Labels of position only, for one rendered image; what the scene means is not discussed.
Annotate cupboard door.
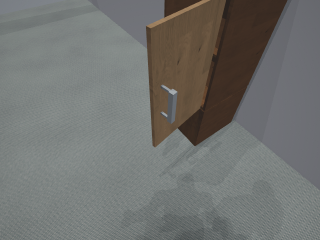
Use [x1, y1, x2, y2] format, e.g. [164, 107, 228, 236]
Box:
[146, 0, 226, 147]

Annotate handle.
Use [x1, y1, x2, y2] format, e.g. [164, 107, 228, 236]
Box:
[160, 84, 178, 124]

